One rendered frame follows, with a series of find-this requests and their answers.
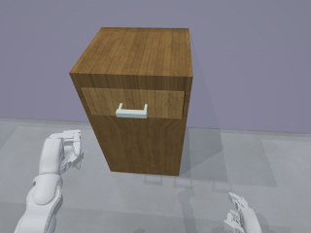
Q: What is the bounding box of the right robot hand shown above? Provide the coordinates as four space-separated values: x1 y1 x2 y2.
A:
224 192 262 233

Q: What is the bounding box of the handle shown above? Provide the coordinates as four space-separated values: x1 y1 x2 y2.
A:
116 103 148 118

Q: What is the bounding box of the left robot hand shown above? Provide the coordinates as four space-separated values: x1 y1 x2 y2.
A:
39 129 84 177

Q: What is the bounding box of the cabinet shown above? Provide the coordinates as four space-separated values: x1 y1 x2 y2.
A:
69 27 193 177

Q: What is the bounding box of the left robot forearm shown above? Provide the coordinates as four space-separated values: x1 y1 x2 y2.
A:
14 173 63 233

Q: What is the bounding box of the drawer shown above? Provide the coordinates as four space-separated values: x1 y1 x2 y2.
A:
81 87 185 119

